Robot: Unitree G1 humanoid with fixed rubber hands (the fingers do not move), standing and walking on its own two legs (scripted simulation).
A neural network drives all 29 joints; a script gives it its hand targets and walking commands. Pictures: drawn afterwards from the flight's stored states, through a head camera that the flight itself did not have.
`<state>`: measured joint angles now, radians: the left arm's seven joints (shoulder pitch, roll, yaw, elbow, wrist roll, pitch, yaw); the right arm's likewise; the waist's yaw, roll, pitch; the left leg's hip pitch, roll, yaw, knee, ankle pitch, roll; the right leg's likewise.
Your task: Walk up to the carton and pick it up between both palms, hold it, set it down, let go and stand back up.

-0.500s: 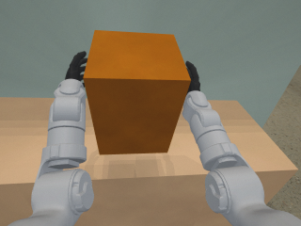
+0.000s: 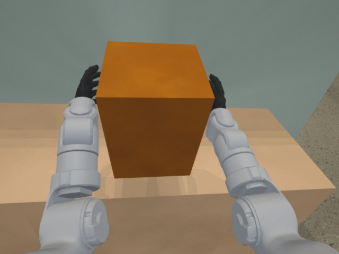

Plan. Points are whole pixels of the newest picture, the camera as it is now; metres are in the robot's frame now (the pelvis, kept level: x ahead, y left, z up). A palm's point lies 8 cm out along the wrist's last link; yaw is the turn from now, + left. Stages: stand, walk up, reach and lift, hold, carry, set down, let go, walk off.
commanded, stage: set down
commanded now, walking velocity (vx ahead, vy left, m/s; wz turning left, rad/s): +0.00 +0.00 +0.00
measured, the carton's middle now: (152, 115) +0.42 +0.02 +0.18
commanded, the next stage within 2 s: none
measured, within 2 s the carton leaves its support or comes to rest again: neither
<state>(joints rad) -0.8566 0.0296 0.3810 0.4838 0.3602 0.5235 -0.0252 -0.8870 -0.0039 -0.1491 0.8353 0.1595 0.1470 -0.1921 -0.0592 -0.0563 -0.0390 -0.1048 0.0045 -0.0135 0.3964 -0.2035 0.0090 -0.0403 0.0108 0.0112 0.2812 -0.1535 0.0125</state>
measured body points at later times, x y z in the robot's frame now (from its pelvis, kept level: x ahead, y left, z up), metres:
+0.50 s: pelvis +0.01 +0.00 +0.00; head -0.02 +0.03 +0.45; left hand +0.43 +0.16 +0.20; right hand +0.42 -0.13 +0.19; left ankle +0.01 +0.10 -0.75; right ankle +0.01 -0.13 -0.75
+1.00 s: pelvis +0.01 +0.00 +0.00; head +0.00 +0.03 +0.45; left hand +0.45 +0.16 +0.16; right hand +0.42 -0.14 +0.16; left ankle +0.01 +0.10 -0.75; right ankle +0.01 -0.13 -0.75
